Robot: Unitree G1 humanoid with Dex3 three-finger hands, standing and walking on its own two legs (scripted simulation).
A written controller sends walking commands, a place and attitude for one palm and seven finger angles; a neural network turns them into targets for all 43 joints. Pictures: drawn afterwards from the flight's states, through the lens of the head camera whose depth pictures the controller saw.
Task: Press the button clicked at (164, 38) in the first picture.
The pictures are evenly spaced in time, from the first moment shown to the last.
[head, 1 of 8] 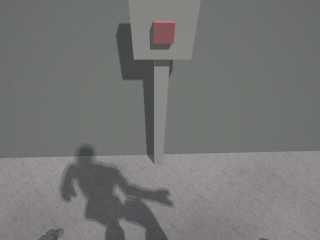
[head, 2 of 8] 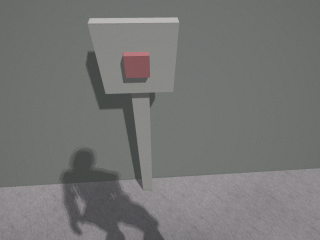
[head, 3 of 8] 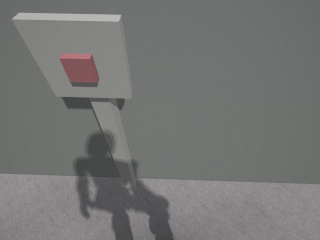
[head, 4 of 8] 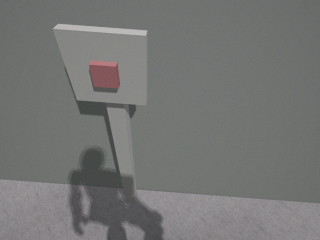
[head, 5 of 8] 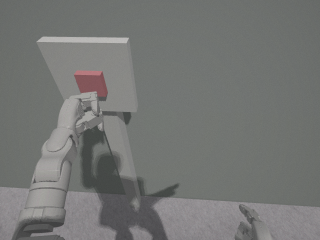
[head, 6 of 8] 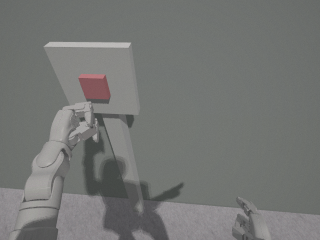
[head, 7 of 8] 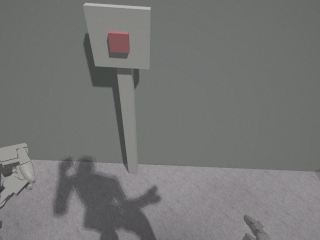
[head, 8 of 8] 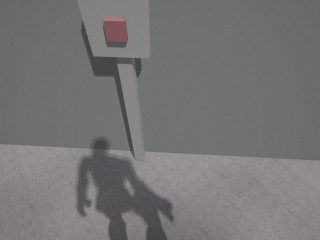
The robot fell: no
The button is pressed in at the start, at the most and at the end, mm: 0 13 0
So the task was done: yes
